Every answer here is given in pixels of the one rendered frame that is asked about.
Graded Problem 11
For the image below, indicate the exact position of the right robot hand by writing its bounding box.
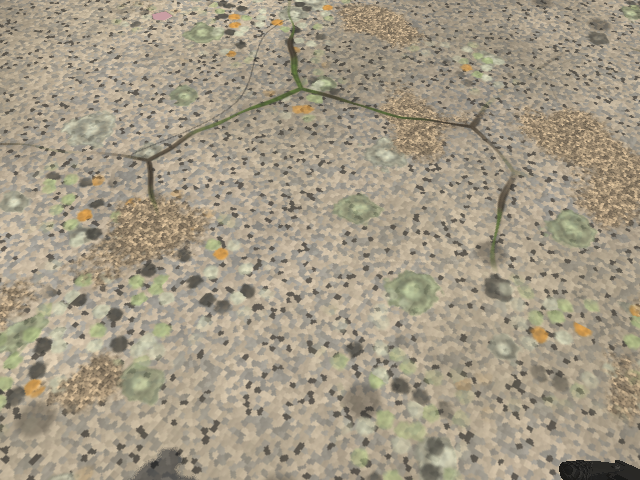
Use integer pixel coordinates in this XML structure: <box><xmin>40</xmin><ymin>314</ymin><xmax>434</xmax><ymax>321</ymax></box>
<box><xmin>559</xmin><ymin>460</ymin><xmax>640</xmax><ymax>480</ymax></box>

